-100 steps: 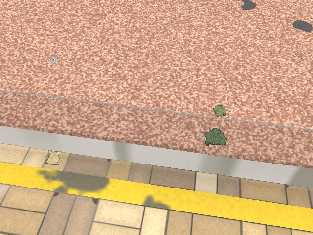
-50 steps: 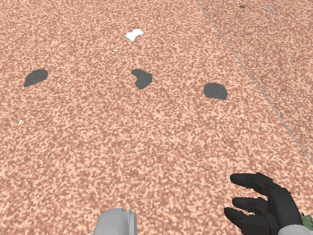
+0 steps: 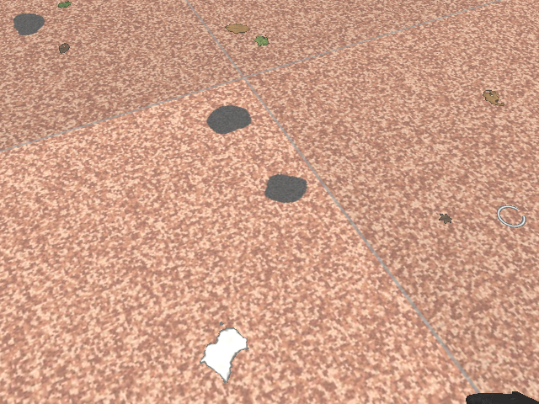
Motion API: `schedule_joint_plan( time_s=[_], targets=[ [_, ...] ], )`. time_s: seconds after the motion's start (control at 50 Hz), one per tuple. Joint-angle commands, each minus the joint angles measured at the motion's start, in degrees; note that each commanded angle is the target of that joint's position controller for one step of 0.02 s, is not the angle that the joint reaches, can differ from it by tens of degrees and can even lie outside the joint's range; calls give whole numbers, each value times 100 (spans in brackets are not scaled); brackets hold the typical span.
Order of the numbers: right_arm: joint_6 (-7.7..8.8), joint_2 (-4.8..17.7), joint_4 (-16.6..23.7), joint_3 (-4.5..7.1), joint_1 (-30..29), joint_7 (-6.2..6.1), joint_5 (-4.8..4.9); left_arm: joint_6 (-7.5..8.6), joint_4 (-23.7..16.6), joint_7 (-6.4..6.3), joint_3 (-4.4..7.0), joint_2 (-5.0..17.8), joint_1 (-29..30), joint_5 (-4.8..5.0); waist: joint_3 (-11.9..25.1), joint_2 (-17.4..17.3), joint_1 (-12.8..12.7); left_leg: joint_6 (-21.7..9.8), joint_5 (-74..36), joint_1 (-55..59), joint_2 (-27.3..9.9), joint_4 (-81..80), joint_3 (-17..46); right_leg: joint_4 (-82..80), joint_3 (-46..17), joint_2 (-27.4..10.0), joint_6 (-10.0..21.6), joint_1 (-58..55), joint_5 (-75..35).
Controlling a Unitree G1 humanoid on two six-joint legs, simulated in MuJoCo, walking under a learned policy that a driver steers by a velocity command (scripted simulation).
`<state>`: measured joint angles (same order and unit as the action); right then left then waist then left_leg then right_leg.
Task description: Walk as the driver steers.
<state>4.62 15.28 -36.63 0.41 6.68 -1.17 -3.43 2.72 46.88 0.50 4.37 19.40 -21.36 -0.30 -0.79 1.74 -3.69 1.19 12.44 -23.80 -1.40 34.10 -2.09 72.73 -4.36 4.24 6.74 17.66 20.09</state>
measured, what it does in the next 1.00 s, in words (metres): walks ahead: right foot, then left foot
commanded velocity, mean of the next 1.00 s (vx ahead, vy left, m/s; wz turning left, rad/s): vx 1.00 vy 0.00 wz -0.17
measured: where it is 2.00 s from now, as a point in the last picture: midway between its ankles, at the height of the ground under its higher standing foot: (363, 55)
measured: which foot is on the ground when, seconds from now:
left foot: down 0.00-0.34, up 0.36-0.76, down 0.78-1.00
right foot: up 0.00-0.32, down 0.34-0.80, up 0.82-1.00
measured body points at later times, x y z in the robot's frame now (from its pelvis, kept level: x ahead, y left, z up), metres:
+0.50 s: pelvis +0.45 -0.08 +0.00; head +0.47 -0.08 +0.45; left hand +0.63 +0.15 -0.13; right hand +0.47 -0.35 -0.11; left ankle +0.48 +0.09 -0.62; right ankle +0.44 -0.09 -0.72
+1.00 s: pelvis +0.94 -0.18 +0.01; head +0.95 -0.18 +0.46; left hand +1.18 +0.01 -0.05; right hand +0.86 -0.46 -0.12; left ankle +0.91 -0.15 -0.72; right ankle +0.98 -0.37 -0.64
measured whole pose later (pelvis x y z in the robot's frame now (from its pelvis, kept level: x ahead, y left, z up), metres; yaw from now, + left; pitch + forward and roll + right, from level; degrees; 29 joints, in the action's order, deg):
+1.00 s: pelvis +0.94 -0.18 +0.01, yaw -6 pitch +0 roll +1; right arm 2.2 17.7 -50.1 3.6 28.6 0.9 -0.3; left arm 4.6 34.8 0.6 -2.6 13.5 -4.5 -4.1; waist -0.8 0.2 3.2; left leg -9.8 13.4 -8.7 12.2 22.8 4.4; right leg 65.0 -6.1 -6.1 -1.4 37.8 16.2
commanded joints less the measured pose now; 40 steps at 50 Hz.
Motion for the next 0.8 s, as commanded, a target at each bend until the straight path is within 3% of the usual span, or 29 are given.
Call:
schedule_joint_plan(
  time_s=[0.02, 0.06, 0.08, 0.14, 0.18, 0.2, 0.24, 0.26, 0.28, 0.3, 0.32, 0.34, 0.36, 0.38, 0.4, 0.42, 0.44, 0.48, 0.5, 0.52, 0.56, 0.6, 0.64, 0.7, 0.72, 0.74, 0.76, 0.78, 0.8],
  targets=[
    [79, 466, -258, 258, 1340, -9, 41, -75, -781, 185, -45, 72, 698, -175, 224, -590, 662, -843, 559, 2326, -1673, -1927, 2051, 418, -51, -807, -82, 2627, -316],
    [186, 294, -568, 233, 1515, 85, 179, -226, -1069, 264, -143, -215, 1029, -178, -22, -752, 465, -714, -351, 2099, -1655, -2101, 1332, 310, 0, -1017, -90, 2878, -258],
    [222, 282, -645, 235, 1500, 111, 229, -270, -1209, 303, -178, -243, 1249, -196, -103, -725, 412, -653, -781, 2025, -1612, -2234, 931, 254, 53, -1069, -102, 3009, -410],
    [307, 467, -726, 260, 1110, 114, 207, -283, -1585, 413, -251, -158, 1727, -189, -361, -772, 124, -450, -1693, 1520, -1288, -2583, -304, -644, 286, -1054, -114, 2736, -1453],
    [324, 640, -815, 289, 1131, 104, 205, -287, -1683, 500, -288, -80, 2107, -171, -601, -467, 150, -336, -2121, 1373, -1028, -2841, -969, -1754, 776, -896, -16, 2188, -2054],
    [322, 736, -895, 306, 1316, 93, 212, -277, -1708, 538, -311, -100, 2314, -166, -700, -370, 243, -282, -2685, 1454, -949, -2856, -1200, -2208, 1081, -763, 76, 1919, -2182],
    [289, 1031, -950, 361, 1604, 58, 206, -247, -1652, 533, -295, -12, 2339, -153, -561, -454, 205, -209, -5158, 2012, -1003, -2361, -1416, -2669, 1494, -348, 282, 1338, -2104],
    [227, 1225, -932, 404, 1707, 18, 209, -229, -1572, 502, -259, 88, 2128, -146, -327, -630, 56, -166, -6289, 2365, -1095, -1859, -1421, -2768, 1600, -148, 374, 1040, -1868],
    [134, 1404, -901, 450, 1684, -27, 192, -208, -1434, 454, -196, 233, 1638, -137, -9, -759, -250, -161, -7068, 2508, -1210, -1053, -1396, -2811, 1612, 37, 462, 485, -1565],
    [27, 1577, -827, 501, 1507, -59, 163, -191, -1183, 390, -88, 431, 723, -139, 448, -843, -736, -223, -7480, 2348, -1362, 162, -1305, -2822, 1483, 186, 600, -508, -1249],
    [-58, 1591, -685, 514, 1269, -50, 135, -160, -773, 285, 80, 695, -521, -136, 978, -703, -1228, -277, -6880, 1651, -1374, 1864, -1171, -3230, 1135, 276, 801, -2023, -1104],
    [-86, 1251, -706, 465, 1386, 28, 66, -185, -558, 123, 235, 927, -591, -103, 838, 35, -967, -195, -1968, 268, -607, 3926, -1122, -3589, 337, -79, 950, -3018, -723],
    [-50, 549, -198, 277, 1918, 66, 91, -282, -828, 62, 320, 1559, 140, -212, 1102, 1268, 54, 44, 1781, -1749, 120, 6062, -749, -3901, -2403, -1517, 1576, -3986, -1412],
    [89, 902, 180, 274, 1384, 71, 174, -329, -1021, 8, 366, 1517, -256, -161, 1997, 612, -404, 4, 1253, -2426, 93, 6271, 412, -5106, -3806, -1929, 2052, -4357, -294],
    [176, 935, 191, 233, 1040, 75, 198, -282, -839, -67, 316, 1245, -178, -123, 1152, 36, -272, -40, 807, -2663, -196, 5770, 495, -5718, -3746, -1969, 1816, -3596, 83],
    [190, 901, 87, 202, 1030, 71, 186, -197, -729, -110, 236, 949, 6, -123, 351, -438, 58, -56, 556, -2395, -459, 5142, 432, -5860, -3216, -1814, 1566, -2492, -151],
    [113, 798, -13, 160, 1093, 83, 112, -85, -693, -137, 154, 747, 251, -143, 130, -664, 340, -48, 601, -1909, -632, 4758, 438, -5851, -2653, -1614, 1379, -1642, -552],
    [-150, 631, -216, 122, 1394, 164, 51, 134, -623, -131, -21, 352, 392, -105, -55, -676, 677, 23, 775, -1152, -849, 4122, 492, -6082, -1813, -1347, 1216, -486, -1153],
    [-235, 531, -250, 111, 1315, 219, 92, 218, -515, -90, -41, 317, 360, -86, -182, -623, 709, 8, 679, -1187, -895, 3791, 439, -6268, -1342, -1176, 1082, -314, -1190],
    [-264, 434, -93, 74, 971, 251, 131, 299, -432, -40, -23, 382, 191, -78, -416, -365, 610, -23, 360, -1324, -946, 3347, 365, -6459, -1095, -1173, 1049, -150, -1588],
    [-240, 353, 103, 38, 198, 289, 230, 396, -304, 49, -24, 329, 34, -50, -769, -299, 379, -203, -633, -1511, -897, 2212, 218, -6712, -293, -852, 705, -229, -2354],
    [-184, 289, 93, 29, -40, 377, 324, 490, -275, 75, -48, 326, 51, -34, -682, -296, 295, -429, -1745, -1065, -597, 1191, 15, -6914, 441, -665, 350, -424, -3088],
    [-142, 240, 92, 29, -311, 446, 388, 584, -126, 47, -69, 378, -207, 11, -653, -268, 149, -646, -2612, -706, -352, 546, -216, -7296, 694, -893, 126, -880, -3793],
    [-125, 450, -71, 104, -165, 460, 317, 552, -33, -97, -51, 607, -250, -65, -267, 68, 285, -848, -2382, -451, 255, 115, -595, -6665, 1114, -1073, -243, -2232, -6526],
    [-153, 581, -153, 154, 45, 448, 276, 489, -40, -178, -26, 728, -241, -132, -22, 298, 431, -903, -1943, -236, 504, 140, -743, -6151, 1193, -1186, -363, -2594, -7635],
    [-189, 760, -311, 226, 608, 422, 259, 389, -61, -257, 7, 829, -134, -227, 277, 489, 758, -975, -1428, 251, 749, 237, -825, -5257, 1265, -1301, -441, -2748, -8509],
    [-220, 982, -627, 337, 1654, 391, 266, 271, -137, -319, 45, 936, 100, -319, 710, 570, 1283, -1099, -915, 1124, 932, 346, -780, -3872, 1288, -1381, -474, -2622, -8975],
    [-243, 1189, -994, 470, 2937, 334, 246, 177, -273, -348, 81, 1053, 546, -341, 1016, 416, 1997, -1347, -513, 2312, 787, 4, -394, -1835, 1347, -1287, -478, -1843, -8381],
    [-315, 1435, -1147, 594, 3346, 247, 266, 244, -367, -259, -51, 553, 812, -352, 937, -358, 2010, -1599, 97, 3277, 230, 259, 483, 570, 1289, -512, -404, -263, -3711]
  ],
)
